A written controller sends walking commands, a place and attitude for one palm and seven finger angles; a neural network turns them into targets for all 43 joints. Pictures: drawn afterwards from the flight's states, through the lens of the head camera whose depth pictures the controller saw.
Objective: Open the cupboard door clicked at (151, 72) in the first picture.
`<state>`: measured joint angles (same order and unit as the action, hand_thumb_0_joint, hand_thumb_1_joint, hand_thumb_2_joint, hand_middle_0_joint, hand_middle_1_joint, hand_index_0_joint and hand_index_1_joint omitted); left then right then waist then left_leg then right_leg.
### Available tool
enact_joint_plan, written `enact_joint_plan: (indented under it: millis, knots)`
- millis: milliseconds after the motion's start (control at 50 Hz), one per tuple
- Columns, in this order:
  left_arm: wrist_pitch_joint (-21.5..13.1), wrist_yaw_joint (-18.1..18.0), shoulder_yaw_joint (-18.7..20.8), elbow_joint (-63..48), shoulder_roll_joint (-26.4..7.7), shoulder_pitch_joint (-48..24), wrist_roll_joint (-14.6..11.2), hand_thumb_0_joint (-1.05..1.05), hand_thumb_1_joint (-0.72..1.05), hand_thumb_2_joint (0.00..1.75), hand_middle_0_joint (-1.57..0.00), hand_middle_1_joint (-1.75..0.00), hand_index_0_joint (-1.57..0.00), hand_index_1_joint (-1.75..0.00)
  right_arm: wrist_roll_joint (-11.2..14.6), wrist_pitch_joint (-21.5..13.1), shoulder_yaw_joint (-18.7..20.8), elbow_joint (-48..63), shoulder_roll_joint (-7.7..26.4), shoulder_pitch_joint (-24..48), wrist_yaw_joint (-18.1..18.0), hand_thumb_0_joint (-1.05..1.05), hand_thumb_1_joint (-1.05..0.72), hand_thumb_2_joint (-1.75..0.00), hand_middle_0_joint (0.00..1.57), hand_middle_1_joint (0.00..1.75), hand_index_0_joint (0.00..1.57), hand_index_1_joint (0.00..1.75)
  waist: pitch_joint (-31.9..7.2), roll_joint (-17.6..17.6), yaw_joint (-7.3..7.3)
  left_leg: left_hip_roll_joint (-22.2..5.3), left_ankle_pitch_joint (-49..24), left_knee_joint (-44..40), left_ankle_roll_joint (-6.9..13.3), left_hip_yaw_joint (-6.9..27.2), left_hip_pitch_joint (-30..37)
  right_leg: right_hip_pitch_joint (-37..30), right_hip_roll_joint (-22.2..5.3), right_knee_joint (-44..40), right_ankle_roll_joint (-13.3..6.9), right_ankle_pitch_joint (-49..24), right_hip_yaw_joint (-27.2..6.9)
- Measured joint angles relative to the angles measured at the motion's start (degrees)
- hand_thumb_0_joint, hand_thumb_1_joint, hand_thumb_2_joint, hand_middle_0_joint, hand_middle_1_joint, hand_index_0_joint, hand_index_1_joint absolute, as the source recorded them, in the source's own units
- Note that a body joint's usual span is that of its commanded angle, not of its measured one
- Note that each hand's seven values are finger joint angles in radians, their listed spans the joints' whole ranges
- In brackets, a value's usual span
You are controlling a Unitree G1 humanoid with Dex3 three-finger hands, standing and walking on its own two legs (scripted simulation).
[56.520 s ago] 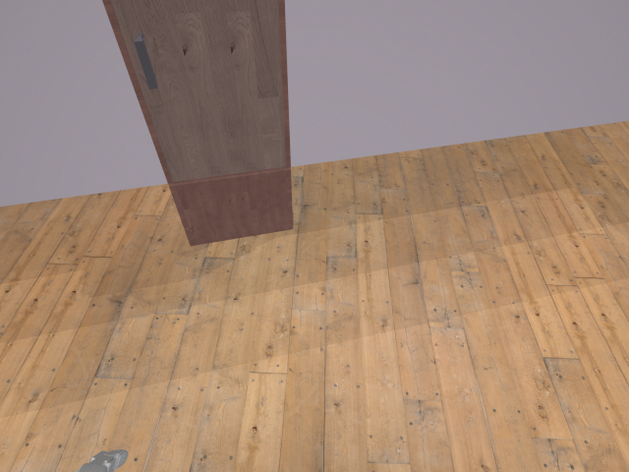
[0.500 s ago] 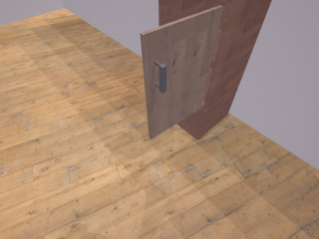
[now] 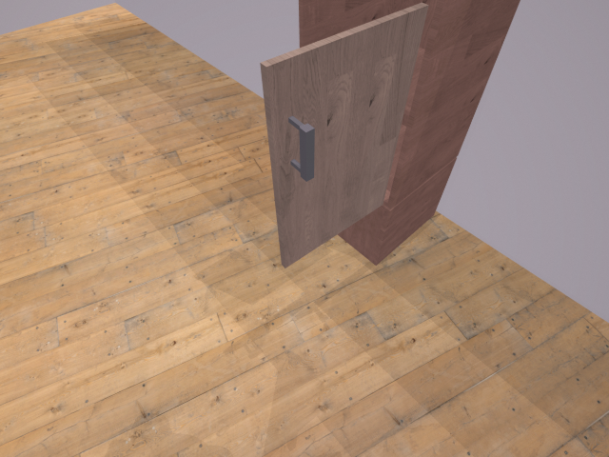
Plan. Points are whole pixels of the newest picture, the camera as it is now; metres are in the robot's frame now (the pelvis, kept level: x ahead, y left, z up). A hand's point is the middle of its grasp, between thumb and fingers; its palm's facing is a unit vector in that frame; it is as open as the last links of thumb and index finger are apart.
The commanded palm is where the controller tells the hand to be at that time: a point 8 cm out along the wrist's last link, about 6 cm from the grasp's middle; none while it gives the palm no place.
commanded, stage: look to check the result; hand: left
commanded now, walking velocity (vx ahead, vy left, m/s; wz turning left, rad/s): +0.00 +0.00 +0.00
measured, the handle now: (300, 148) +0.65 +0.04 +0.01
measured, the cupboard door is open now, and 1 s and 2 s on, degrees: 86 86 86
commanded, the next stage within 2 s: stand and wait in 0.10 s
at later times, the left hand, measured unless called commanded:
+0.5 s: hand out of the picture +0.10 +0.24 -0.16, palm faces -0.04 -0.94 -0.34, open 7.4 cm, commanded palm none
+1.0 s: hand out of the picture +0.09 +0.24 -0.16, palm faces -0.04 -0.94 -0.34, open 7.4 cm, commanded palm none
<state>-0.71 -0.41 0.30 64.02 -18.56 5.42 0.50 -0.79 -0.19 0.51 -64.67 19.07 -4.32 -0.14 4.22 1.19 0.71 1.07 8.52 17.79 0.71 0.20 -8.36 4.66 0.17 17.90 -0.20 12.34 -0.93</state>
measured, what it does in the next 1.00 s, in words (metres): stands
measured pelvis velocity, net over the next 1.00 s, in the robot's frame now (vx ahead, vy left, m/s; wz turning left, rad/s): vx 0.01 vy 0.00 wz -0.01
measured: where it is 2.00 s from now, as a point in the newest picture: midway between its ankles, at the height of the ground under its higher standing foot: outside the picture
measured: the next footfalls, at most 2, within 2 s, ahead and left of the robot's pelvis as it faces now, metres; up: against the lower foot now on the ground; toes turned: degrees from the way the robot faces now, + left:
none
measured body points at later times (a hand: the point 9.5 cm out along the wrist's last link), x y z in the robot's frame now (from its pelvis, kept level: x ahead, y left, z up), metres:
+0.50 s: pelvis +0.01 +0.00 +0.00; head +0.04 -0.01 +0.45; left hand +0.10 +0.29 -0.13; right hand +0.09 -0.30 -0.14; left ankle +0.01 +0.11 -0.75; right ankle -0.03 -0.12 -0.75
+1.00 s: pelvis +0.01 +0.00 +0.00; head +0.04 +0.00 +0.45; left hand +0.09 +0.29 -0.13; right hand +0.09 -0.30 -0.14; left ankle +0.01 +0.11 -0.75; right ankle -0.03 -0.12 -0.75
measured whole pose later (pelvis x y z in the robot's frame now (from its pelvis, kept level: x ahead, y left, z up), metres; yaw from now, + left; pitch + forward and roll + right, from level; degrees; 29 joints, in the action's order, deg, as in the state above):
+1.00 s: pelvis +0.01 +0.00 +0.00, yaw +0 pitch -1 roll +0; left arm -0.8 -0.5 0.1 63.9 -18.8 6.2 0.4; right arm -0.6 -0.4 0.3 -64.9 19.0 -5.1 -0.3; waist 3.7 0.1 0.7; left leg 0.9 9.3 16.6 0.6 -0.2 -6.3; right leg 2.4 0.3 16.0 -0.3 12.5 -1.3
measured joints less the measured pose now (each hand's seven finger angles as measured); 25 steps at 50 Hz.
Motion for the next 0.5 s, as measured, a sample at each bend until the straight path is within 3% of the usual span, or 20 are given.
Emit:
enact_joint_plan:
  millis: [500]
  knots:
    - [-0.04, -0.08, -0.08, -0.23, 0.08, 0.18, -0.03, 0.00, 0.91, 0.90, -0.21, -0.30, -0.20, -0.30, 0.10, -0.17, -0.14, -0.08, -0.08, -0.36, -0.20, 0.00, -0.91, -0.90, 0.20, 0.30, 0.20, 0.30, -0.29, -0.69, 0.06, -0.04, 0.84, -0.85, -0.10, -0.28, 1.51, -1.53, 0.00, -1.11, -0.09, 0.58, -0.30]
